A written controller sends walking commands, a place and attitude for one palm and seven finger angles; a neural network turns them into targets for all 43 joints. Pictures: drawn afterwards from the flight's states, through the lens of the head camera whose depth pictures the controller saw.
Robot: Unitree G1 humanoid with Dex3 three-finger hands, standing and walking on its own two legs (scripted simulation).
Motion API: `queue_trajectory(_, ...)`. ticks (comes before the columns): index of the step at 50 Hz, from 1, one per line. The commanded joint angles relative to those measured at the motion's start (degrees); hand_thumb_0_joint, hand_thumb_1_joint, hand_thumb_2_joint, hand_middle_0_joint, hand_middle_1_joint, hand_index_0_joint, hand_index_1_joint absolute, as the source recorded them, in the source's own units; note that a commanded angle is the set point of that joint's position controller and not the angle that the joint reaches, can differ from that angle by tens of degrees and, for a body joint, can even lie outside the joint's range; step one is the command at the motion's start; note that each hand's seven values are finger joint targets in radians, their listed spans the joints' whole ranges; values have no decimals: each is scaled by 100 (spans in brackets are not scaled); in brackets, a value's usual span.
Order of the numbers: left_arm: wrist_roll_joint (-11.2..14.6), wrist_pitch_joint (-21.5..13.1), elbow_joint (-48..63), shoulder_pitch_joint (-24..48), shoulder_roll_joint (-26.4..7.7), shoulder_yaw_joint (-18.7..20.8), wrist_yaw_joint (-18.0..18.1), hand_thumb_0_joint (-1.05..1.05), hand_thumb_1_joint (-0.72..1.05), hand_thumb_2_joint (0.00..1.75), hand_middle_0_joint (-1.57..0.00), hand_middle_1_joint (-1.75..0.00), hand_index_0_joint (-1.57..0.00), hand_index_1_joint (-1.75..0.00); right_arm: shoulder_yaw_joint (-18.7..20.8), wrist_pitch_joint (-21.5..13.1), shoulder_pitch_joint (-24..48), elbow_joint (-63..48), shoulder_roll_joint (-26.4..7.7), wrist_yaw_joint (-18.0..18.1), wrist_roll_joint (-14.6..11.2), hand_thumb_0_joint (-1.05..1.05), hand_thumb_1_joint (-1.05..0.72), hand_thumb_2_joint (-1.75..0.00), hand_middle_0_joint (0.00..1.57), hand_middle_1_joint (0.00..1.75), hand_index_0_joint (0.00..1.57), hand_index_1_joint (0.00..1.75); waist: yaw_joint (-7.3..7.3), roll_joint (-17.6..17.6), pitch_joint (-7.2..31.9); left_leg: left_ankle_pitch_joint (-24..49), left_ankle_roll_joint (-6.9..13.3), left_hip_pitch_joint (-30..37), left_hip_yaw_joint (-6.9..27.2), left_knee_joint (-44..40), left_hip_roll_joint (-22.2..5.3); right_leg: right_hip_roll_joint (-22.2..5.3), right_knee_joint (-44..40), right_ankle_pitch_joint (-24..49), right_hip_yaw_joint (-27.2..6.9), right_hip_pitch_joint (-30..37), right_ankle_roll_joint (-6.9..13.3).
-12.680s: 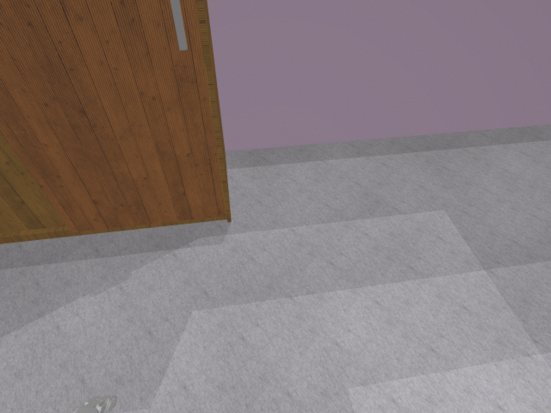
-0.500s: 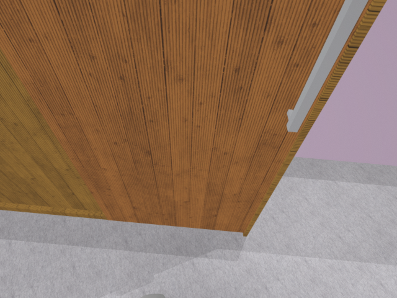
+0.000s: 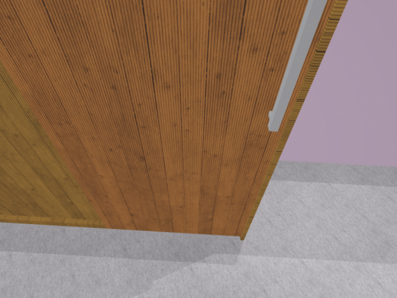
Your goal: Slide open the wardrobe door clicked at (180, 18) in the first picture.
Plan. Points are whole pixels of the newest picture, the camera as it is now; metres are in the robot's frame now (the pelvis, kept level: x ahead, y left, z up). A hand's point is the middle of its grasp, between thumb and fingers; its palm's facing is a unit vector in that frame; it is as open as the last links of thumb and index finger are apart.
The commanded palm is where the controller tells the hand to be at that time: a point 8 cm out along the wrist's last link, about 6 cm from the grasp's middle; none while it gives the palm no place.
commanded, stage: come to a stop and stand still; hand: right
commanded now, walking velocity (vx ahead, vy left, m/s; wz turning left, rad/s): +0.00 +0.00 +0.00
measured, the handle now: (289, 68) +0.51 -0.15 +0.22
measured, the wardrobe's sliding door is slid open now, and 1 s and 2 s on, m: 0.00 0.00 0.00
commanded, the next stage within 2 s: look again from close up in 0.76 s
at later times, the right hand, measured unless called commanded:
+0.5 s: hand out of the picture -0.05 -0.17 -0.18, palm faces +0.05 +0.98 -0.20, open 7.4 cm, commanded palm none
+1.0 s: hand out of the picture -0.07 -0.17 -0.18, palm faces +0.07 +0.98 -0.17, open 7.4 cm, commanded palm none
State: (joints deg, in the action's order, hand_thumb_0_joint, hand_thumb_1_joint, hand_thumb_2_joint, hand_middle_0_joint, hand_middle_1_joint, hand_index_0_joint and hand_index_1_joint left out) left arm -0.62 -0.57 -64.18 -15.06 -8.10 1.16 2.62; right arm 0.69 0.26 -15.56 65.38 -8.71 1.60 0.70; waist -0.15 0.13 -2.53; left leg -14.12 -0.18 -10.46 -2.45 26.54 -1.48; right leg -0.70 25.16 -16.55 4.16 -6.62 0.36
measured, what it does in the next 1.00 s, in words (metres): shifts its weight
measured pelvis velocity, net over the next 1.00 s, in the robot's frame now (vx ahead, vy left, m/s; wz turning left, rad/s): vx -0.06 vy -0.01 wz -0.03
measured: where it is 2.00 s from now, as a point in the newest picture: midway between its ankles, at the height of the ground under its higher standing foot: outside the picture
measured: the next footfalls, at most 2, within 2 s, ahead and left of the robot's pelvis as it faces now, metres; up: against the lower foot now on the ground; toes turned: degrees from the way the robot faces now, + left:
none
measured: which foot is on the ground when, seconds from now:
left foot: down 0.00-1.00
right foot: down 0.00-1.00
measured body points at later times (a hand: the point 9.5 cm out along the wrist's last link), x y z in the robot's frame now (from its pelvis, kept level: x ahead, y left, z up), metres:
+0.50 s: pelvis -0.05 +0.01 -0.01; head -0.08 +0.01 +0.44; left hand -0.05 +0.23 -0.17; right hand -0.05 -0.22 -0.16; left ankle +0.00 +0.12 -0.74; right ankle -0.03 -0.11 -0.74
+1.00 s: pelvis -0.06 -0.01 +0.00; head -0.06 -0.01 +0.45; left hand -0.06 +0.21 -0.16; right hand -0.08 -0.22 -0.16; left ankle +0.00 +0.12 -0.74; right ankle -0.03 -0.11 -0.74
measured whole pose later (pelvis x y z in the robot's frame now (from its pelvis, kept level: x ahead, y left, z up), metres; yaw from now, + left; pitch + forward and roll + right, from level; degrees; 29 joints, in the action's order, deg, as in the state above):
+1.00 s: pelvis -0.06 -0.01 +0.00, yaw -2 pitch -2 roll +0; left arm -1.0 -0.4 -61.0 -19.9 -8.0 0.0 1.1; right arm -0.1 -0.3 -20.4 60.8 -8.1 1.7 1.4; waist -0.2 -0.8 -0.1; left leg -10.1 -0.4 -16.0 -2.4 27.9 -2.1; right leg 0.4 28.5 -13.0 2.9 -13.7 1.4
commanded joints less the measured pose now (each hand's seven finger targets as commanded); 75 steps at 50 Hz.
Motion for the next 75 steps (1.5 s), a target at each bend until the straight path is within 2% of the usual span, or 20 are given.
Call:
queue_trajectory(1,32,-47,47,-357,-496,75,2,0,90,90,-20,-30,-20,-30,51,-90,-189,-127,-470,50,-37,0,-90,-90,20,30,20,30,68,-207,56,1675,93,40,392,-417,-534,-675,-454,1598,-466,29,19)
queue_trajectory(4,28,-34,-25,-340,-422,27,-13,0,90,90,-20,-30,-20,-30,40,-70,-208,-89,-429,55,-40,0,-90,-90,20,30,20,30,36,-49,-230,956,85,-86,469,-616,-495,-629,-662,913,-483,-205,19)
queue_trajectory(5,55,-105,376,132,-788,61,-87,0,90,90,-20,-30,-20,-30,19,-201,-830,51,-657,272,66,0,-90,-90,20,30,20,30,-214,-466,-210,3060,51,-55,692,-398,-765,-687,553,1247,-225,-612,-79)
queue_trajectory(6,43,-114,586,-10,-553,-20,-114,0,90,90,-20,-30,-20,-30,24,-327,-659,-27,-807,229,63,0,-90,-90,20,30,20,30,84,-338,36,4424,212,202,688,-174,-1001,-405,435,925,-198,-620,-124)
queue_trajectory(7,16,-162,518,-545,-395,6,-110,0,90,90,-20,-30,-20,-30,37,-348,-671,-179,-755,210,19,0,-90,-90,20,30,20,30,188,-365,898,3966,312,574,692,103,-982,-343,250,379,-266,-397,-52)
queue_trajectory(8,8,-173,468,-647,-449,26,-83,0,90,90,-20,-30,-20,-30,9,-324,-525,-255,-663,182,5,0,-90,-90,20,30,20,30,193,-279,1096,3468,319,602,578,198,-860,-394,206,746,-327,-306,-20)
queue_trajectory(10,7,-104,504,-498,-473,24,-70,0,90,90,-20,-30,-20,-30,-10,-244,-381,-374,-598,117,6,0,-90,-90,20,30,20,30,125,-94,377,1378,280,-19,582,-151,-656,-450,-8,543,-431,-533,22)
queue_trajectory(11,-13,-84,543,-452,-480,14,-83,0,90,90,-20,-30,-20,-30,-24,-205,-318,-408,-569,106,24,0,-90,-90,20,30,20,30,109,46,-92,567,270,-345,565,-294,-562,-484,-112,412,-485,-722,44)
queue_trajectory(12,-22,-61,590,-451,-494,7,-100,0,90,90,-20,-30,-20,-30,-20,-180,-329,-449,-559,96,31,0,-90,-90,20,30,20,30,88,-33,-402,-206,264,-554,589,-447,-492,-482,-239,87,-561,-944,60)
queue_trajectory(13,-32,-41,634,-446,-522,13,-118,0,90,90,-20,-30,-20,-30,-18,-162,-381,-478,-562,85,38,0,-90,-90,20,30,20,30,70,-24,-552,-712,261,-703,643,-563,-461,-429,-296,-233,-578,-1072,67)
queue_trajectory(15,-48,-17,690,-540,-551,27,-142,0,90,90,-20,-30,-20,-30,11,-144,-436,-553,-607,74,46,0,-90,-90,20,30,20,30,78,-199,-646,-1211,267,-848,727,-665,-437,-342,-327,-556,-582,-1207,87)
queue_trajectory(18,-69,-2,708,-677,-599,38,-150,0,90,90,-20,-30,-20,-30,49,-130,-472,-667,-661,61,47,0,-90,-90,20,30,20,30,101,-169,-555,-1484,259,-922,749,-708,-434,-313,-315,-758,-584,-1242,103)
queue_trajectory(25,-89,3,739,-826,-639,58,-159,0,90,90,-20,-30,-20,-30,118,-103,-553,-853,-681,42,51,0,-90,-90,20,30,20,30,67,-181,-569,-1687,258,-967,742,-702,-440,-307,-396,-1091,-684,-1531,139)
queue_trajectory(27,-89,-3,745,-840,-653,59,-154,0,90,90,-20,-30,-20,-30,120,-97,-587,-872,-669,39,52,0,-90,-90,20,30,20,30,60,-42,-521,-1606,247,-915,721,-639,-407,-331,-448,-1168,-740,-1599,144)
queue_trajectory(30,-86,-14,711,-854,-645,57,-148,0,90,90,-20,-30,-20,-30,128,-99,-620,-867,-642,22,45,0,-90,-90,20,30,20,30,37,-137,-445,-1538,249,-803,720,-596,-416,-327,-454,-1164,-768,-1675,145)
queue_trajectory(37,-58,-74,622,-825,-660,42,-135,0,90,90,-20,-30,-20,-30,108,-128,-674,-808,-579,18,38,0,-90,-90,20,30,20,30,2,33,-296,-1028,245,-541,655,-494,-409,-428,-613,-1031,-893,-1645,167)
queue_trajectory(44,-39,-77,568,-775,-654,29,-129,0,90,90,-20,-30,-20,-30,62,-128,-737,-704,-481,27,46,0,-90,-90,20,30,20,30,1,76,-396,-721,204,-449,602,-473,-389,-476,-780,-1088,-971,-1682,161)
queue_trajectory(58,8,-111,419,-577,-548,-16,-125,0,90,90,-20,-30,-20,-30,6,-194,-689,-617,-450,58,27,0,-90,-90,20,30,20,30,31,-180,-208,152,175,-308,606,-583,-482,-434,-552,148,-694,-1021,96)
queue_trajectory(65,2,-119,360,-481,-564,-39,-118,0,90,90,-20,-30,-20,-30,5,-173,-628,-573,-450,59,21,0,-90,-90,20,30,20,30,-1,39,-220,336,165,-125,536,-535,-461,-473,-690,199,-725,-1049,81)
queue_trajectory(75,4,-106,269,-468,-539,-46,-117,0,90,90,-20,-30,-20,-30,10,-174,-584,-552,-471,58,11,0,-90,-90,20,30,20,30,-9,-83,-193,383,165,-88,528,-598,-489,-458,-630,369,-651,-894,67)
